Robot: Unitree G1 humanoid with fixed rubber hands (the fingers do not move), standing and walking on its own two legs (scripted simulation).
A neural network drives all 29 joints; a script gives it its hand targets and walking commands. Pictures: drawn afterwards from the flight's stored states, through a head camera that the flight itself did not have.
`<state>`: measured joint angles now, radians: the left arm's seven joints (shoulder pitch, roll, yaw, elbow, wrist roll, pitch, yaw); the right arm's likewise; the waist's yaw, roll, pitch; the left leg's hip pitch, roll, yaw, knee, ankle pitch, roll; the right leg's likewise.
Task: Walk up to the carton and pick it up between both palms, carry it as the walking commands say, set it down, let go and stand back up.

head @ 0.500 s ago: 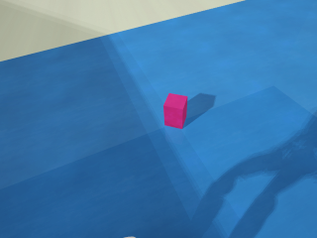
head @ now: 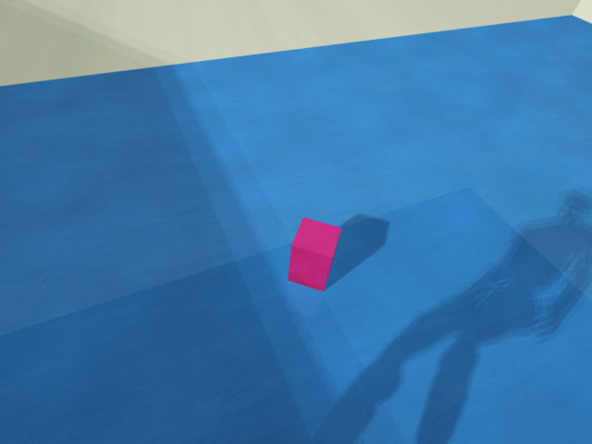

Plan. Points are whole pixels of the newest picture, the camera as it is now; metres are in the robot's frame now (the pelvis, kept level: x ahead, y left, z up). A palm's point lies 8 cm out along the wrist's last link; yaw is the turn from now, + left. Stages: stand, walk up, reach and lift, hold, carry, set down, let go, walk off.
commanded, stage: walk up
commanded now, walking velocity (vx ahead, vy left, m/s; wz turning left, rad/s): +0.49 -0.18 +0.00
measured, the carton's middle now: (313, 255) +0.90 -0.09 -0.66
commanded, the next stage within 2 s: none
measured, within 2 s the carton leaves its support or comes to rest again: neither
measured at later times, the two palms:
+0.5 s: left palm (213, 349) +0.30 +0.15 -0.12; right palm (514, 416) +0.22 -0.35 -0.15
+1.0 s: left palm (192, 340) +0.33 +0.19 -0.16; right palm (461, 312) +0.38 -0.29 -0.11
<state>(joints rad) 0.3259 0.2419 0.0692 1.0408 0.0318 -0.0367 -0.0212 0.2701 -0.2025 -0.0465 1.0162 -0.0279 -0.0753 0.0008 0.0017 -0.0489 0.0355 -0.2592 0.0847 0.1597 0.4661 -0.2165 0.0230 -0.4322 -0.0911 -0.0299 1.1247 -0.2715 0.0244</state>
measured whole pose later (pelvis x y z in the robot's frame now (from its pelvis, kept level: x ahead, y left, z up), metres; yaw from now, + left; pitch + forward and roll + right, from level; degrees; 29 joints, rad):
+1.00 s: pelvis +0.35 -0.04 +0.00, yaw +1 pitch +0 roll -3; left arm 0.33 0.22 0.07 1.06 0.04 0.00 -0.01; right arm 0.26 -0.17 -0.03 1.00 -0.02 -0.05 -0.01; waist 0.00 -0.05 0.03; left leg -0.22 0.10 0.14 0.43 -0.21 0.01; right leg -0.40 -0.05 -0.04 0.98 -0.32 0.05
